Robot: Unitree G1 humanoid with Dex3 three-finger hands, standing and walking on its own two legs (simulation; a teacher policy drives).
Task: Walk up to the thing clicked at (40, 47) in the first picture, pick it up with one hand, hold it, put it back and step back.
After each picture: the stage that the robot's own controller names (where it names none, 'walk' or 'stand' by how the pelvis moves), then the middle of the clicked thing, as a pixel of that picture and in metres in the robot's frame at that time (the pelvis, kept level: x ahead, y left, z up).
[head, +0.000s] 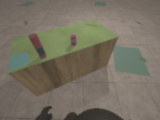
stand; (38, 47) +0.57 +0.52 +0.02
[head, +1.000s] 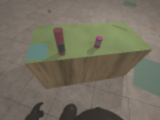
walk; (60, 43) +0.58 +0.27 +0.05
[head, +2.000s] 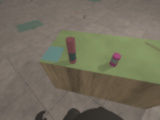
stand; (71, 51) +0.53 +0.18 +0.04
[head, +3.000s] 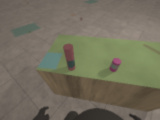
walk; (70, 58) +0.46 +0.20 +0.03
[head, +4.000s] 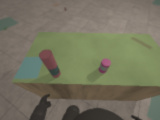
stand; (52, 65) +0.35 +0.28 +0.04
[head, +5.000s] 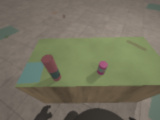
stand; (52, 69) +0.34 +0.29 +0.01
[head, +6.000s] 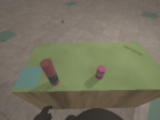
stand; (51, 73) +0.32 +0.29 +0.01
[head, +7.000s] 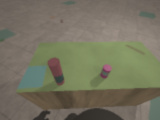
stand; (57, 73) +0.32 +0.25 +0.02
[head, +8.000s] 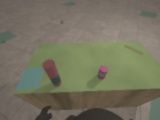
stand; (53, 74) +0.32 +0.27 +0.01
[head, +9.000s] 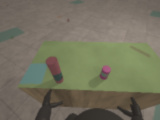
rise first; (56, 71) +0.33 +0.27 +0.01
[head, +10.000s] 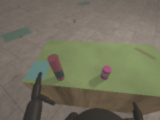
go down; (57, 69) +0.35 +0.29 +0.02
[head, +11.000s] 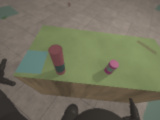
go down; (58, 62) +0.36 +0.24 +0.05
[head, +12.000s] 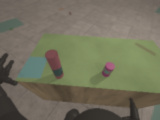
approach; (56, 66) +0.36 +0.25 +0.04
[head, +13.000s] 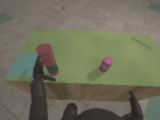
close in; (50, 62) +0.35 +0.27 +0.08
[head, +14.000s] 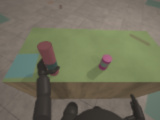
lift; (50, 61) +0.36 +0.26 +0.09
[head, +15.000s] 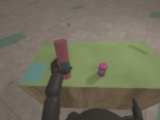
lift; (63, 61) +0.34 +0.18 +0.16
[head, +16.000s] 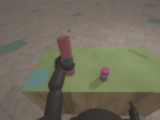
hold; (67, 57) +0.35 +0.17 +0.19
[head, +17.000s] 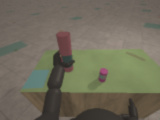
hold; (66, 54) +0.35 +0.16 +0.23
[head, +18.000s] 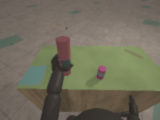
hold; (64, 58) +0.34 +0.17 +0.19
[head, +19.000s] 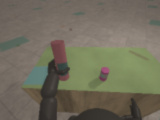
crouch; (61, 62) +0.32 +0.20 +0.18
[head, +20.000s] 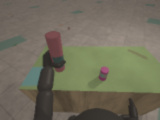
lower; (57, 54) +0.34 +0.22 +0.22
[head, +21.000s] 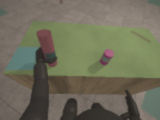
lower; (49, 51) +0.42 +0.28 +0.09
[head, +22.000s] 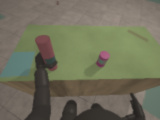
lower; (48, 55) +0.40 +0.26 +0.09
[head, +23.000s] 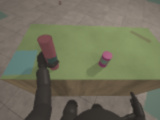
lower; (50, 55) +0.40 +0.26 +0.09
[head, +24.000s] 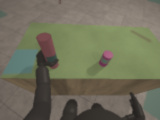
lower; (49, 53) +0.41 +0.26 +0.09
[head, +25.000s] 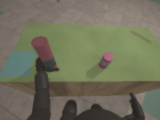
open; (47, 57) +0.38 +0.27 +0.09
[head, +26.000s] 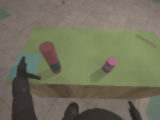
sink last; (52, 60) +0.36 +0.26 +0.07
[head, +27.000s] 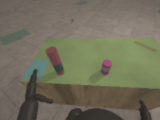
sink last; (56, 62) +0.39 +0.29 +0.06
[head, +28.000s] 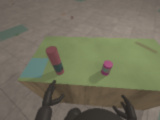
stand; (56, 62) +0.38 +0.28 +0.06
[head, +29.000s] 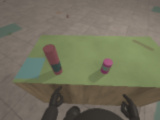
stand; (54, 61) +0.38 +0.28 +0.07
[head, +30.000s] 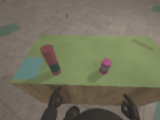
stand; (52, 62) +0.37 +0.28 +0.08
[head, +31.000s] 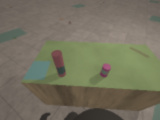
stand; (59, 65) +0.40 +0.27 +0.02
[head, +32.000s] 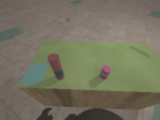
stand; (57, 68) +0.36 +0.27 +0.01
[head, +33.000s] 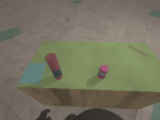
stand; (55, 68) +0.37 +0.28 +0.01
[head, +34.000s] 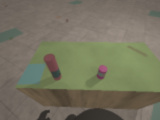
walk; (54, 68) +0.36 +0.29 +0.01
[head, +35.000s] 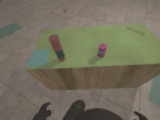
walk; (58, 49) +0.51 +0.31 +0.03
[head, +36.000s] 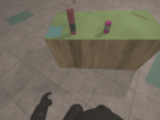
walk; (71, 23) +0.86 +0.25 +0.04
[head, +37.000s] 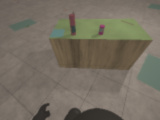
walk; (72, 25) +1.01 +0.29 +0.03
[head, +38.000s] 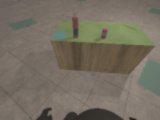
stand; (75, 28) +0.99 +0.23 +0.01
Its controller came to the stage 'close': yes
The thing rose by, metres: 0.23
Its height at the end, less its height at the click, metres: +0.00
